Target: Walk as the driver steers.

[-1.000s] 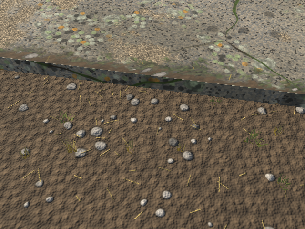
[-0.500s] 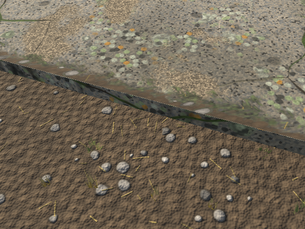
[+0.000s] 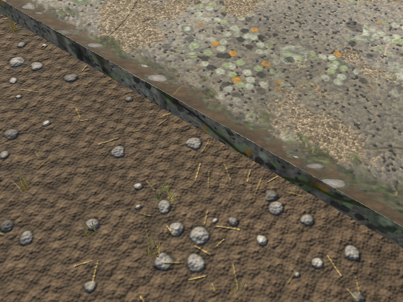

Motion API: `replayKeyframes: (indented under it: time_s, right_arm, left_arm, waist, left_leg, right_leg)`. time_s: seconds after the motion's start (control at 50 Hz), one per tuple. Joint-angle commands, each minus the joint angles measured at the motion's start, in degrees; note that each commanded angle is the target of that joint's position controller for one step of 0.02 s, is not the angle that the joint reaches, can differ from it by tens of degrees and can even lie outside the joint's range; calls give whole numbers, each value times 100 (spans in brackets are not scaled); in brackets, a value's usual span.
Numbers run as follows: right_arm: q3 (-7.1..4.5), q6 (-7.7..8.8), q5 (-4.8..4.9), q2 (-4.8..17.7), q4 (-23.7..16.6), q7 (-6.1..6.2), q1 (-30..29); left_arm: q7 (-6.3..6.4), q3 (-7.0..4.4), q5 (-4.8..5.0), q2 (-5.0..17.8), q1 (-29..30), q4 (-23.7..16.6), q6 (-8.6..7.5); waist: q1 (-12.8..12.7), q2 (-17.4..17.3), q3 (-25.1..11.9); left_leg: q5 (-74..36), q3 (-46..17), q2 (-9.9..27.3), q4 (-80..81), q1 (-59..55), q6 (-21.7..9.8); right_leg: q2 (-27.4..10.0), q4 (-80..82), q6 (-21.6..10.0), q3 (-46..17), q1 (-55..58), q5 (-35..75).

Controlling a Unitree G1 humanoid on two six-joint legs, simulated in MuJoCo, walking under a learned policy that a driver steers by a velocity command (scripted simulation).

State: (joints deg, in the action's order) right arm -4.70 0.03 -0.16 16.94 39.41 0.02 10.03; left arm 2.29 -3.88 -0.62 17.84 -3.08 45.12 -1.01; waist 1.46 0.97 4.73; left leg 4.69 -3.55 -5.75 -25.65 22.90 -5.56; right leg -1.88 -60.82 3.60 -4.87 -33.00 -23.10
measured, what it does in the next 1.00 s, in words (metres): steps on the spot, turning left: right foot, then left foot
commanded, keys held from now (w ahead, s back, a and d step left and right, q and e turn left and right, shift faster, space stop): q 0.28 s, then no key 0.54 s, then w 0.18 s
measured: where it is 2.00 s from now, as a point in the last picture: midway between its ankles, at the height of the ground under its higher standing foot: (177, 252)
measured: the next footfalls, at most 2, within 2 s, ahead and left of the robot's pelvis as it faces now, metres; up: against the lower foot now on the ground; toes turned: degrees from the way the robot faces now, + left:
right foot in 0.28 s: +0.14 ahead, -0.16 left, +0.00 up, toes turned +16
left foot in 0.62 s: +0.05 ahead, +0.09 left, +0.00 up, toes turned +13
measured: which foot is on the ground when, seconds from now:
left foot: down 0.00-0.28, up 0.30-0.60, down 0.62-1.00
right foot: up 0.00-0.26, down 0.28-0.86, up 0.88-1.00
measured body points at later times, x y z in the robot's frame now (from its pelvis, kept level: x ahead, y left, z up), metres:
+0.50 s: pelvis +0.06 -0.05 +0.01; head +0.09 -0.07 +0.46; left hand +0.10 +0.25 -0.09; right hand +0.28 -0.29 -0.10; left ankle +0.00 +0.08 -0.67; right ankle +0.10 -0.17 -0.74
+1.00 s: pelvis +0.07 -0.03 +0.00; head +0.07 -0.03 +0.45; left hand +0.08 +0.28 -0.12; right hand +0.24 -0.25 -0.12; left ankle +0.01 +0.08 -0.73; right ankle +0.09 -0.15 -0.71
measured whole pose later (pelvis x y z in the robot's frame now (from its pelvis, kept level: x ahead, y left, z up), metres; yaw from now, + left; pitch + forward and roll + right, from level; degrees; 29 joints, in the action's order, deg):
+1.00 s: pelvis +0.07 -0.03 +0.00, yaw +16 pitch +0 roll +0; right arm -2.1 0.1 0.4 13.9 44.3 1.2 15.2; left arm 0.2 -2.8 1.4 17.7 -12.9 52.0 -2.3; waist 0.1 0.4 -0.5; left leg 18.4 -3.1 -1.5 -27.4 9.2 -1.7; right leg -1.5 -42.7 -1.0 1.0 -18.0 -27.0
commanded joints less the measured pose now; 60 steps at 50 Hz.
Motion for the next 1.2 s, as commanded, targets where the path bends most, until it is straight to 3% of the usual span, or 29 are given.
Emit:
replayKeyframes:
  time_s: [0.02,0.12,0.2,0.26,0.28,0.3,0.32,0.34,0.36,0.4,0.5,0.6,0.62,0.64,0.66,0.68,0.7,0.74,0.82,0.86,0.9,0.94,1.0,1.08,1.1,1.12,1.14,1.16,1.2]
  right_arm:
    - [-272,11,42,998,-471,143,-87]
    - [-257,-123,27,964,-544,214,-161]
    - [-254,-194,39,949,-572,192,-92]
    - [-209,-271,133,869,-641,211,-217]
    - [-141,-282,123,634,-658,211,-6]
    - [-121,-246,155,504,-796,194,217]
    - [-253,-166,15,1022,-726,174,165]
    - [-337,-159,40,1206,-598,156,241]
    - [-330,-211,56,1086,-450,175,320]
    - [-228,-301,52,740,-387,192,319]
    - [-2,-267,67,326,-559,153,-152]
    - [-20,-239,59,437,-290,93,176]
    - [-36,-239,16,611,-314,117,173]
    - [-100,-259,-43,1009,-353,178,305]
    - [-25,-251,-120,825,-277,130,-39]
    - [54,-193,-114,450,-381,67,-275]
    - [83,-144,-152,370,-281,44,-203]
    - [62,-56,-121,532,-192,33,-137]
    - [121,-12,-87,403,-27,74,-25]
    - [87,-47,-54,498,67,112,115]
    - [-23,-84,7,860,136,131,396]
    - [-50,2,35,916,223,154,637]
    - [-37,150,126,751,218,153,493]
    - [-13,120,131,622,139,89,7]
    - [87,147,73,289,110,68,-27]
    - [184,234,24,-55,-137,71,-21]
    - [68,333,190,349,-194,106,-9]
    - [9,405,301,573,-139,88,54]
    - [-14,483,188,582,17,46,71]
  left_arm:
    - [63,-120,-8,450,-530,-157,54]
    - [32,-111,40,459,-171,-288,31]
    - [-52,-119,82,519,-179,-329,-108]
    - [-142,-179,85,608,-674,-197,-182]
    - [-129,-260,-3,948,-796,-199,-163]
    - [-96,-348,-147,1439,-597,-208,-73]
    - [-97,-285,-216,1071,-557,-330,-72]
    - [-73,-206,-153,809,-383,-432,-69]
    - [-67,-172,-61,669,-208,-454,-55]
    - [-58,-108,58,572,-231,-425,-21]
    - [-69,-112,30,669,-396,-331,93]
    - [-129,-81,181,744,-629,-134,121]
    - [-154,-33,143,643,-857,-46,55]
    - [-217,60,-74,402,-963,-96,-39]
    - [-224,128,-72,139,-956,-106,-90]
    - [-200,98,-101,400,-643,-62,-83]
    - [-196,79,-87,455,-474,-48,-74]
    - [-137,62,-53,511,-545,54,-3]
    - [-109,73,-21,454,-687,280,7]
    - [-93,78,19,387,-735,400,16]
    - [-94,60,98,391,-506,306,-37]
    - [-143,27,188,444,-248,144,-182]
    - [-300,7,265,466,-339,146,-388]
    - [-391,-44,150,414,-1686,832,-442]
    - [-362,-94,152,581,-2213,949,-434]
    - [-330,-226,144,1307,-2624,910,-438]
    - [-371,-180,59,1241,-2512,857,-487]
    - [-358,-95,78,966,-2036,710,-530]
    - [-352,-3,64,704,-1631,556,-546]
  waist:
    - [-215,-564,-1344]
    - [-61,-874,-1069]
    - [-1,-1019,-1101]
    - [-316,-948,-1108]
    - [-215,-275,-1242]
    - [154,1445,-960]
    - [-76,1358,-975]
    - [-28,862,-965]
    - [34,606,-859]
    - [-30,596,-740]
    - [-274,1046,-869]
    - [-166,946,-758]
    - [-222,676,-852]
    - [-370,-337,-1208]
    - [-562,-1195,-1155]
    - [-367,-814,-942]
    - [-290,-732,-840]
    - [-262,-724,-558]
    - [-274,-567,-430]
    - [-182,-611,-467]
    - [49,-993,-51]
    - [173,-1250,288]
    - [33,-1027,168]
    - [-677,-589,-466]
    - [-860,-67,-556]
    - [-874,1506,-702]
    - [-817,1337,-527]
    - [-606,861,-13]
    - [-453,522,161]
  left_leg:
    - [-820,-1690,1422,724,-894,-899]
    - [847,-2080,1204,787,-726,-684]
    - [189,-2502,1237,470,-1031,-662]
    - [-177,-2516,935,-11,-887,-346]
    - [969,-2051,548,-754,-343,-41]
    - [2757,-770,-456,-1775,857,325]
    - [3210,-668,-211,-3177,1079,621]
    - [2867,-729,-82,-3777,1020,718]
    - [2581,-659,-49,-4027,1005,828]
    - [2256,-604,-35,-4285,1070,986]
    - [2088,5,347,-2220,174,1089]
    - [432,384,366,640,-1344,755]
    - [-189,-28,660,759,-1987,574]
    - [-1774,-903,1523,416,-2649,296]
    - [-1337,-1029,1786,324,-1812,-180]
    - [-427,-888,1481,410,-1507,-160]
    - [79,-754,1259,425,-1428,16]
    - [221,-686,1127,471,-1191,161]
    - [185,-602,1029,430,-1101,229]
    - [1809,-720,1005,662,-1127,113]
    - [3688,-1594,1504,1248,-1111,-321]
    - [3858,-2461,2081,1632,-1126,-724]
    - [2944,-2328,2223,1574,-1648,-765]
    - [1821,-856,1322,678,-238,-287]
    - [1754,-419,952,-373,334,-18]
    - [2360,314,267,-2358,1409,449]
    - [2955,-163,294,-3459,2030,452]
    - [2423,-355,690,-3877,2470,332]
    - [1376,-173,1034,-3751,2514,225]
  right_leg:
    - [65,495,132,-82,219,390]
    - [197,1444,180,-198,385,686]
    - [332,2252,73,-205,805,447]
    - [222,3892,-172,-85,1856,1394]
    - [-704,4176,-507,-758,2549,1782]
    - [-1773,4318,-1394,-2065,2792,3063]
    - [-2218,4339,-1963,-2559,2565,3490]
    - [-1968,4186,-1869,-2038,2486,3549]
    - [-1560,4061,-1602,-1491,2462,3448]
    - [-1267,4001,-1478,-1033,2518,3529]
    - [-1015,3975,-1495,-497,2711,3497]
    - [-971,3747,-1283,-532,2319,3126]
    - [-885,3698,-942,-478,1923,2654]
    - [-477,3077,-536,-25,1478,1668]
    - [-186,3400,-228,336,1721,609]
    - [-179,3427,-46,348,1988,903]
    - [-141,3454,3,395,2017,1209]
    - [-144,3459,11,388,2047,1427]
    - [-167,3564,-10,383,2154,1548]
    - [66,3270,-16,682,2007,766]
    - [281,2484,-120,908,1098,-15]
    - [29,1665,-373,548,401,-464]
    - [-292,1694,-714,314,31,-718]
    - [303,3263,-572,933,3126,1323]
    - [-195,3615,-691,184,3789,884]
    - [-1591,4621,-1363,-2190,4311,-212]
    - [-2151,5202,-1959,-3635,4019,-1382]
    - [-2070,5229,-1889,-3271,3795,-1761]
    - [-1573,5238,-1514,-2165,3608,-725]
